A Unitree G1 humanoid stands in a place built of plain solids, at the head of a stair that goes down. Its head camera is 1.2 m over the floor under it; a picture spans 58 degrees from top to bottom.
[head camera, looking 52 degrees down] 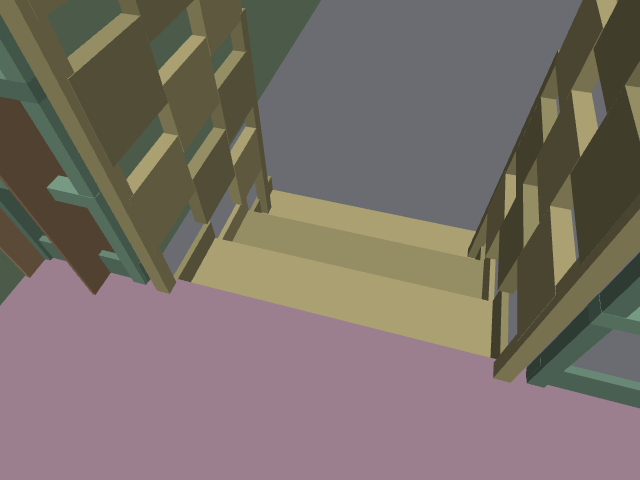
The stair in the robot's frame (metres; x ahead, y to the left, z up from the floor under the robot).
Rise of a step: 0.16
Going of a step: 0.30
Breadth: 1.12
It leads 16 degrees to the right of straight ahead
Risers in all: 4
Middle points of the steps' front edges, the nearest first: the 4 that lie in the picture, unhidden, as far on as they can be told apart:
0.64 -0.02 0.00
0.93 -0.10 -0.16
1.22 -0.18 -0.31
1.51 -0.26 -0.47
